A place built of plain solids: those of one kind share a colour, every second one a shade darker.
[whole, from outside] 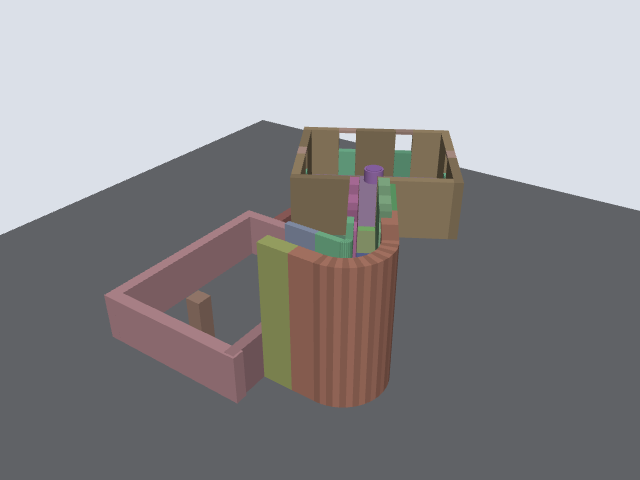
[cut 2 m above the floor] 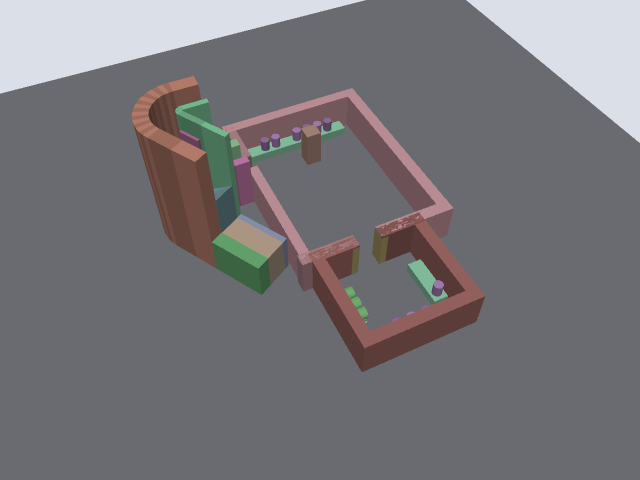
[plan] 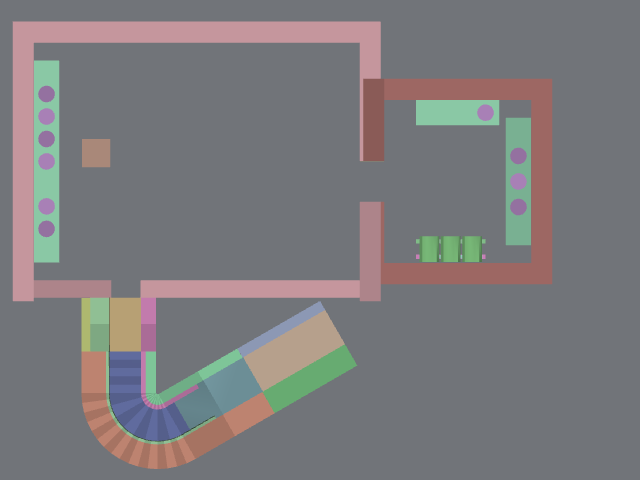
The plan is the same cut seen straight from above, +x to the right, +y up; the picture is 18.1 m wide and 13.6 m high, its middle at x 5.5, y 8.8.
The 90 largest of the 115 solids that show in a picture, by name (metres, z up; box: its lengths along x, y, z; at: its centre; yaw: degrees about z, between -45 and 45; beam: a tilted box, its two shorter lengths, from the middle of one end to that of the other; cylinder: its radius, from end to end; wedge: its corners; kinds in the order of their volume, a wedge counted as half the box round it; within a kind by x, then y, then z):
{
 "wall_chamber_1": {"box": [0.6, 7.93, 2.75], "at": [-2.91, 11.03, 1.07]},
 "wall_chamber_2": {"box": [2.69, 0.5, 2.75], "at": [-1.76, 7.41, 1.07]},
 "wall_chamber_3": {"box": [10.43, 0.6, 2.75], "at": [2.01, 14.69, 1.07]},
 "wall_chamber_4": {"box": [6.71, 0.5, 2.75], "at": [3.77, 7.41, 1.07]},
 "wall_chamber_5": {"box": [0.6, 2.82, 2.75], "at": [6.92, 8.47, 1.07]},
 "wall_chamber_6": {"box": [0.6, 3.96, 2.75], "at": [6.92, 13.01, 1.07]},
 "mass_rock_left_1": {"wedge": [[-1.26, 4.46, -0.3], [-1.26, 4.46, 6.93], [-1.26, 5.64, -0.3], [-1.26, 5.64, 6.93], [-0.56, 4.46, -0.3], [-0.56, 4.46, 6.93], [-0.56, 5.64, -0.3], [-0.56, 5.64, 6.93]]},
 "mass_rock_left_2": {"wedge": [[-1.26, 4.46, -0.3], [-1.26, 4.46, 6.93], [-1.24, 4.18, -0.3], [-1.24, 4.18, 6.93], [-0.56, 4.46, -0.3], [-0.56, 4.46, 6.93], [-0.55, 4.27, -0.3], [-0.55, 4.27, 6.93]]},
 "mass_rock_left_3": {"wedge": [[-1.24, 4.18, -0.3], [-1.24, 4.18, 6.93], [-1.19, 3.91, -0.3], [-1.19, 3.91, 6.93], [-0.55, 4.27, -0.3], [-0.55, 4.27, 6.93], [-0.51, 4.09, -0.3], [-0.51, 4.09, 6.93]]},
 "mass_rock_left_4": {"wedge": [[-1.19, 3.91, -0.3], [-1.19, 3.91, 6.93], [-1.1, 3.64, -0.3], [-1.1, 3.64, 6.93], [-0.51, 4.09, -0.3], [-0.51, 4.09, 6.93], [-0.45, 3.91, -0.3], [-0.45, 3.91, 6.93]]},
 "mass_rock_left_5": {"wedge": [[-1.1, 3.64, -0.3], [-1.1, 3.64, 6.93], [-0.97, 3.38, -0.3], [-0.97, 3.38, 6.93], [-0.45, 3.91, -0.3], [-0.45, 3.91, 6.93], [-0.36, 3.74, -0.3], [-0.36, 3.74, 6.93]]},
 "mass_rock_left_6": {"wedge": [[-0.97, 3.38, -0.3], [-0.97, 3.38, 6.93], [-0.81, 3.15, -0.3], [-0.81, 3.15, 6.93], [-0.36, 3.74, -0.3], [-0.36, 3.74, 6.93], [-0.26, 3.58, -0.3], [-0.26, 3.58, 6.93]]},
 "mass_rock_left_7": {"wedge": [[-0.81, 3.15, -0.3], [-0.81, 3.15, 6.93], [-0.63, 2.94, -0.3], [-0.63, 2.94, 6.93], [-0.26, 3.58, -0.3], [-0.26, 3.58, 6.93], [-0.13, 3.43, -0.3], [-0.13, 3.43, 6.93]]},
 "mass_rock_left_8": {"wedge": [[-0.63, 2.94, -0.3], [-0.63, 2.94, 6.93], [-0.42, 2.75, -0.3], [-0.42, 2.75, 6.93], [-0.13, 3.43, -0.3], [-0.13, 3.43, 6.93], [0.01, 3.31, -0.3], [0.01, 3.31, 6.93]]},
 "mass_rock_left_9": {"wedge": [[-0.42, 2.75, -0.3], [-0.42, 2.75, 6.93], [-0.18, 2.6, -0.3], [-0.18, 2.6, 6.93], [0.01, 3.31, -0.3], [0.01, 3.31, 6.93], [0.17, 3.2, -0.3], [0.17, 3.2, 6.93]]},
 "mass_rock_left_10": {"wedge": [[-0.18, 2.6, -0.3], [-0.18, 2.6, 6.93], [0.07, 2.47, -0.3], [0.07, 2.47, 6.93], [0.17, 3.2, -0.3], [0.17, 3.2, 6.93], [0.34, 3.12, -0.3], [0.34, 3.12, 6.93]]},
 "mass_rock_left_11": {"wedge": [[0.07, 2.47, -0.3], [0.07, 2.47, 6.93], [0.34, 2.38, -0.3], [0.34, 2.38, 6.93], [0.34, 3.12, -0.3], [0.34, 3.12, 6.93], [0.52, 3.06, -0.3], [0.52, 3.06, 6.93]]},
 "mass_rock_left_12": {"wedge": [[0.34, 2.38, -0.3], [0.34, 2.38, 6.93], [0.52, 3.06, -0.3], [0.52, 3.06, 6.93], [0.62, 2.33, -0.3], [0.62, 2.33, 6.93], [0.71, 3.02, -0.3], [0.71, 3.02, 6.93]]},
 "mass_rock_left_13": {"wedge": [[0.62, 2.33, -0.3], [0.62, 2.33, 6.93], [0.71, 3.02, -0.3], [0.71, 3.02, 6.93], [0.9, 2.31, -0.3], [0.9, 2.31, 6.93], [0.9, 3.01, -0.3], [0.9, 3.01, 6.93]]},
 "mass_rock_left_14": {"wedge": [[0.9, 2.31, -0.3], [0.9, 2.31, 6.93], [0.9, 3.01, -0.3], [0.9, 3.01, 6.93], [1.09, 3.02, -0.3], [1.09, 3.02, 6.93], [1.18, 2.33, -0.3], [1.18, 2.33, 6.93]]},
 "mass_rock_left_15": {"wedge": [[1.09, 3.02, -0.3], [1.09, 3.02, 6.93], [1.18, 2.33, -0.3], [1.18, 2.33, 6.93], [1.27, 3.06, -0.3], [1.27, 3.06, 6.93], [1.46, 2.38, -0.3], [1.46, 2.38, 6.93]]},
 "mass_rock_left_16": {"wedge": [[1.27, 3.06, -0.3], [1.27, 3.06, 6.93], [1.45, 3.12, -0.3], [1.45, 3.12, 6.93], [1.46, 2.38, -0.3], [1.46, 2.38, 6.93], [1.72, 2.47, -0.3], [1.72, 2.47, 6.93]]},
 "mass_rock_left_17": {"wedge": [[1.45, 3.12, -0.3], [1.45, 3.12, 6.93], [1.62, 3.2, -0.3], [1.62, 3.2, 6.93], [1.72, 2.47, -0.3], [1.72, 2.47, 6.93], [1.97, 2.6, -0.3], [1.97, 2.6, 6.93]]},
 "mass_rock_left_18": {"wedge": [[1.62, 3.2, -0.3], [1.62, 3.2, 6.93], [1.97, 2.6, -0.3], [1.97, 2.6, 6.93], [2.75, 3.85, -0.3], [2.75, 3.85, 6.93], [3.1, 3.24, -0.3], [3.1, 3.24, 6.93]]},
 "mass_rock_left_19": {"wedge": [[2.75, 3.85, -0.3], [2.75, 3.85, 6.93], [3.1, 3.24, -0.3], [3.1, 3.24, 6.93], [3.87, 4.5, -0.3], [3.87, 4.5, 6.93], [4.22, 3.89, -0.3], [4.22, 3.89, 6.93]]},
 "wall_yard_1": {"box": [0.45, 3.26, 3.0], "at": [5.1, 8.22, 5.58], "yaw": 30.0},
 "wall_yard_2": {"box": [3.02, 0.45, 3.0], "at": [5.51, 10.07, 5.58], "yaw": 30.0},
 "wall_yard_3": {"box": [0.45, 3.98, 3.0], "at": [7.33, 4.36, 5.58], "yaw": 30.0},
 "wall_yard_4": {"box": [3.02, 0.45, 3.0], "at": [8.94, 12.05, 5.58], "yaw": 30.0},
 "wall_yard_5": {"box": [3.02, 0.45, 3.0], "at": [9.32, 3.47, 5.58], "yaw": 30.0},
 "wall_yard_6": {"box": [0.45, 1.98, 3.0], "at": [10.44, 12.03, 5.58], "yaw": 30.0},
 "wall_yard_7": {"box": [0.45, 2.2, 3.0], "at": [11.96, 9.4, 5.58], "yaw": 30.0},
 "wall_yard_8": {"box": [3.02, 0.45, 3.0], "at": [12.75, 5.45, 5.58], "yaw": 30.0},
 "wall_yard_9": {"box": [0.45, 1.98, 3.0], "at": [13.48, 6.76, 5.58], "yaw": 30.0},
 "wall_side_chamber_1": {"box": [0.6, 2.33, 2.6], "at": [7.02, 8.72, 1.0]},
 "wall_side_chamber_2": {"box": [0.6, 2.33, 2.6], "at": [7.02, 12.2, 1.0]},
 "wall_side_chamber_3": {"box": [5.36, 0.6, 2.6], "at": [9.4, 7.85, 1.0]},
 "wall_side_chamber_4": {"box": [5.36, 0.6, 2.6], "at": [9.4, 13.07, 1.0]},
 "wall_side_chamber_5": {"box": [0.6, 5.82, 2.6], "at": [11.78, 10.46, 1.0]},
 "mass_rock_left_head_1": {"box": [2.7, 0.7, 7.23], "at": [5.21, 4.87, 3.32], "yaw": 30.0},
 "rock_left_1": {"wedge": [[-1.01, 4.46, -0.5], [-1.01, 4.46, 3.77], [-1.01, 5.64, -0.5], [-1.01, 5.64, 3.77], [-0.48, 4.46, 3.77], [-0.48, 5.64, 3.77], [-0.46, 5.64, -0.5], [-0.45, 4.46, -0.5]]},
 "rock_left_2": {"wedge": [[-1.01, 5.64, -0.5], [-1.01, 5.64, 2.85], [-1.01, 6.42, -0.5], [-1.01, 6.42, 2.85], [-0.48, 5.64, 2.85], [-0.48, 6.42, 2.85], [-0.46, 5.64, -0.5], [-0.46, 6.42, -0.5]]},
 "rock_left_3": {"wedge": [[-1.01, 6.42, -0.5], [-1.01, 6.42, 2.85], [-1.01, 7.16, -0.5], [-1.01, 7.16, 2.85], [-0.48, 6.42, 2.85], [-0.48, 7.16, 2.85], [-0.46, 6.42, -0.5], [-0.46, 7.16, -0.5]]},
 "rock_left_4": {"wedge": [[1.57, 3.29, 1.87], [1.59, 3.27, 6.06], [1.85, 2.81, 1.87], [1.85, 2.81, 6.06], [2.51, 3.84, 1.87], [2.52, 3.81, 6.06], [2.79, 3.35, 1.87], [2.79, 3.35, 6.06]]},
 "rock_left_5": {"wedge": [[2.51, 3.83, 2.71], [2.52, 3.81, 6.69], [2.79, 3.35, 2.71], [2.79, 3.35, 6.69], [3.21, 4.24, 2.71], [3.22, 4.22, 6.69], [3.49, 3.75, 2.71], [3.49, 3.75, 6.69]]},
 "rock_left_6": {"wedge": [[3.21, 4.23, 3.34], [3.22, 4.21, 7.23], [3.48, 3.76, 3.34], [3.48, 3.76, 7.23], [3.8, 4.6, 3.34], [3.82, 4.58, 7.23], [4.09, 4.11, 3.34], [4.09, 4.11, 7.23]]},
 "rock_left_7": {"wedge": [[3.81, 4.6, 3.88], [3.82, 4.58, 7.23], [4.08, 4.12, 3.88], [4.08, 4.12, 7.23], [4.51, 5.01, 3.88], [4.52, 4.99, 7.23], [4.79, 4.53, 3.88], [4.79, 4.53, 7.23]]},
 "rock_left_8": {"wedge": [[4.51, 5.01, 3.88], [4.52, 4.99, 7.23], [4.78, 4.54, 3.88], [4.78, 4.54, 7.23], [5.37, 5.52, 3.88], [5.38, 5.5, 7.23], [5.64, 5.03, 3.88], [5.64, 5.03, 7.23]]},
 "rock_left_9": {"wedge": [[5.37, 5.52, 3.88], [5.38, 5.5, 7.23], [5.64, 5.04, 3.88], [5.64, 5.04, 7.23], [6.14, 5.96, 3.88], [6.15, 5.95, 7.23], [6.42, 5.49, 3.88], [6.42, 5.49, 7.23]]},
 "mass_under_head_1": {"box": [2.69, 1.14, 4.38], "at": [4.76, 5.66, 1.89], "yaw": 30.0},
 "floor_yard_1": {"box": [6.08, 7.17, 0.3], "at": [9.13, 7.76, 4.23], "yaw": 30.0},
 "fill_under_steps_1": {"wedge": [[1.06, 4.18, -0.3], [1.06, 4.18, 2.21], [1.63, 3.19, -0.3], [1.63, 3.19, 2.21], [2.19, 4.83, -0.3], [2.19, 4.83, 3.18], [2.76, 3.85, -0.3], [2.76, 3.85, 3.18]]},
 "fill_under_steps_2": {"wedge": [[2.19, 4.83, -0.3], [2.19, 4.83, 3.18], [2.76, 3.85, -0.3], [2.76, 3.85, 3.18], [3.32, 5.49, -0.3], [3.32, 5.49, 4.14], [3.89, 4.5, -0.3], [3.89, 4.5, 4.14]]},
 "rock_right_1": {"wedge": [[0.43, 4.46, -0.5], [0.43, 4.46, 3.77], [0.43, 5.64, -0.5], [0.43, 5.64, 3.77], [0.86, 4.46, -0.5], [0.86, 4.46, 3.77], [0.86, 5.64, -0.5], [0.86, 5.64, 3.77]]},
 "rock_right_2": {"wedge": [[0.43, 5.64, -0.5], [0.43, 5.64, 2.85], [0.43, 6.42, -0.5], [0.43, 6.42, 2.85], [0.86, 5.64, -0.5], [0.86, 5.64, 2.85], [0.86, 6.42, -0.5], [0.86, 6.42, 2.85]]},
 "rock_right_3": {"wedge": [[0.43, 6.42, -0.5], [0.43, 6.42, 2.85], [0.43, 7.16, -0.5], [0.43, 7.16, 2.85], [0.86, 6.42, -0.5], [0.86, 6.42, 2.85], [0.86, 7.16, -0.5], [0.86, 7.16, 2.85]]},
 "rock_right_4": {"wedge": [[0.92, 4.43, 1.87], [0.92, 4.43, 6.06], [1.13, 4.06, 1.87], [1.13, 4.06, 6.06], [1.85, 4.97, 1.87], [1.85, 4.97, 6.06], [2.07, 4.6, 1.87], [2.07, 4.6, 6.06]]},
 "rock_right_5": {"wedge": [[1.85, 4.97, 2.71], [1.85, 4.97, 6.69], [2.07, 4.6, 2.71], [2.07, 4.6, 6.69], [2.55, 5.37, 2.71], [2.55, 5.37, 6.69], [2.76, 5.0, 2.71], [2.76, 5.0, 6.69]]},
 "rock_right_6": {"wedge": [[2.55, 5.37, 3.34], [2.55, 5.37, 7.23], [2.76, 5.0, 3.34], [2.76, 5.0, 7.23], [3.16, 5.72, 3.34], [3.16, 5.72, 7.23], [3.37, 5.35, 3.34], [3.37, 5.35, 7.23]]},
 "rock_right_7": {"wedge": [[3.16, 5.72, 3.88], [3.16, 5.72, 7.23], [3.37, 5.35, 3.88], [3.37, 5.35, 7.23], [3.86, 6.13, 3.88], [3.86, 6.13, 7.23], [4.08, 5.76, 3.88], [4.08, 5.76, 7.23]]},
 "rock_right_8": {"wedge": [[3.86, 6.13, 3.88], [3.86, 6.13, 7.23], [4.08, 5.76, 3.88], [4.08, 5.76, 7.23], [4.72, 6.63, 3.88], [4.72, 6.63, 7.23], [4.94, 6.26, 3.88], [4.94, 6.26, 7.23]]},
 "rock_right_9": {"wedge": [[4.72, 6.63, 3.88], [4.72, 6.63, 7.23], [4.94, 6.26, 3.88], [4.94, 6.26, 7.23], [5.5, 7.08, 3.88], [5.5, 7.08, 7.23], [5.71, 6.71, 3.88], [5.71, 6.71, 7.23]]},
 "mass_rock_right_1": {"wedge": [[0.56, 4.46, -0.3], [0.56, 4.46, 6.93], [0.56, 5.64, -0.3], [0.56, 5.64, 6.93], [0.86, 4.46, -0.3], [0.86, 4.46, 6.93], [0.86, 5.64, -0.3], [0.86, 5.64, 6.93]]},
 "mass_rock_right_2": {"wedge": [[0.92, 4.43, -0.3], [0.92, 4.43, 6.93], [1.06, 4.17, -0.3], [1.06, 4.17, 6.93], [2.04, 5.08, -0.3], [2.04, 5.08, 6.93], [2.19, 4.82, -0.3], [2.19, 4.82, 6.93]]},
 "mass_rock_right_3": {"wedge": [[2.04, 5.08, -0.3], [2.04, 5.08, 6.93], [2.19, 4.82, -0.3], [2.19, 4.82, 6.93], [3.16, 5.72, -0.3], [3.16, 5.72, 6.93], [3.31, 5.47, -0.3], [3.31, 5.47, 6.93]]},
 "mass_rock_left_foot_1": {"box": [0.7, 1.52, 7.23], "at": [-0.91, 6.4, 3.32]},
 "mass_rock_right_head_1": {"box": [2.7, 0.3, 7.23], "at": [4.4, 6.27, 3.32], "yaw": 30.0},
 "bench_1": {"box": [0.72, 5.73, 0.51], "at": [-2.25, 11.03, 0.2]},
 "bench_2": {"box": [2.36, 0.72, 0.5], "at": [9.4, 12.41, 0.2]},
 "bench_3": {"box": [0.72, 3.62, 0.51], "at": [11.12, 10.46, 0.21]},
 "mass_rock_right_foot_1": {"box": [0.3, 1.52, 7.23], "at": [0.71, 6.4, 3.32]},
 "pillar_1": {"box": [0.8, 0.8, 2.5], "at": [-0.84, 11.26, 1.2]},
 "tread_1": {"wedge": [[-0.57, 4.46, 0.62], [-0.57, 4.46, 1.08], [-0.5, 4.02, 0.62], [-0.5, 4.02, 1.08], [0.57, 4.46, 0.62], [0.57, 4.46, 1.08], [0.59, 4.37, 0.62], [0.59, 4.37, 1.08]]},
 "tread_2": {"wedge": [[-0.52, 4.09, 0.78], [-0.52, 4.09, 1.25], [-0.34, 3.67, 0.78], [-0.34, 3.67, 1.25], [0.58, 4.38, 0.78], [0.58, 4.38, 1.25], [0.62, 4.29, 0.78], [0.62, 4.29, 1.25]]},
 "tread_3": {"wedge": [[-0.37, 3.73, 0.95], [-0.37, 3.73, 1.41], [-0.09, 3.38, 0.95], [-0.09, 3.38, 1.41], [0.61, 4.3, 0.95], [0.61, 4.3, 1.41], [0.68, 4.22, 0.95], [0.68, 4.22, 1.41]]},
 "tread_4": {"wedge": [[-0.14, 3.43, 1.11], [-0.14, 3.43, 1.57], [0.23, 3.16, 1.11], [0.23, 3.16, 1.57], [0.67, 4.23, 1.11], [0.67, 4.23, 1.57], [0.75, 4.17, 1.11], [0.75, 4.17, 1.57]]},
 "tread_5": {"wedge": [[0.16, 3.19, 1.27], [0.16, 3.19, 1.75], [0.58, 3.03, 1.27], [0.58, 3.03, 1.75], [0.73, 4.18, 1.27], [0.73, 4.18, 1.75], [0.83, 4.15, 1.27], [0.83, 4.15, 1.75]]},
 "tread_6": {"wedge": [[0.52, 3.05, 1.45], [0.52, 3.05, 1.95], [0.81, 4.15, 1.45], [0.81, 4.15, 1.95], [0.91, 4.14, 1.45], [0.91, 4.14, 1.95], [0.97, 3.0, 1.45], [0.97, 3.0, 1.95]]},
 "tread_7": {"wedge": [[0.9, 3.0, 1.65], [0.9, 3.0, 2.13], [0.9, 4.14, 1.65], [0.9, 4.14, 2.13], [1.0, 4.15, 1.65], [1.0, 4.15, 2.13], [1.34, 3.07, 1.65], [1.34, 3.07, 2.13]]},
 "tread_8": {"wedge": [[0.98, 4.15, 1.83], [0.98, 4.15, 2.29], [1.1, 4.2, 1.83], [1.1, 4.2, 2.29], [1.28, 3.05, 1.83], [1.28, 3.05, 2.29], [1.67, 3.22, 1.83], [1.67, 3.22, 2.29]]},
 "tread_9": {"wedge": [[1.06, 4.18, 1.99], [1.06, 4.18, 2.46], [1.3, 4.32, 1.99], [1.3, 4.32, 2.47], [1.63, 3.19, 1.99], [1.63, 3.19, 2.45], [1.87, 3.33, 1.99], [1.87, 3.33, 2.46]]},
 "wall_yard_under_light_1": {"box": [0.45, 0.95, 1.75], "at": [11.17, 10.76, 4.96], "yaw": 30.0},
 "wall_yard_under_light_2": {"box": [0.45, 0.95, 1.75], "at": [12.75, 8.03, 4.96], "yaw": 30.0},
 "floor_upper_1": {"box": [2.11, 1.68, 0.4], "at": [5.01, 5.81, 4.18], "yaw": 30.0},
 "floor_lower_1": {"box": [1.68, 1.88, 0.4], "at": [0.0, 6.22, -0.2]},
 "jamb_side_mouth_1": {"box": [0.7, 0.35, 1.95], "at": [6.97, 9.71, 0.93]},
 "jamb_side_mouth_2": {"box": [0.7, 0.35, 1.95], "at": [6.97, 11.21, 0.93]},
 "well_kerb_yard_1": {"cylinder": 0.55, "from": [11.25, 9.01, 4.38], "to": [11.25, 9.01, 5.09]},
 "threshold_cellar_door_1": {"box": [0.45, 1.53, 0.3], "at": [6.12, 6.45, 4.23], "yaw": 30.0},
 "cask_1": {"cylinder": 0.23, "from": [-2.25, 9.12, 0.46], "to": [-2.25, 9.12, 1.08]}
}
